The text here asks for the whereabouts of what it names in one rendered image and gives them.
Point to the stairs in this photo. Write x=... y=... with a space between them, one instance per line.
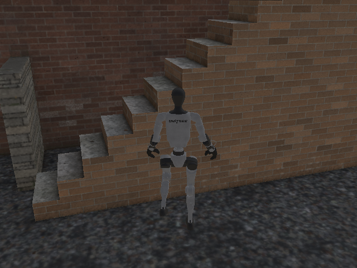
x=275 y=86

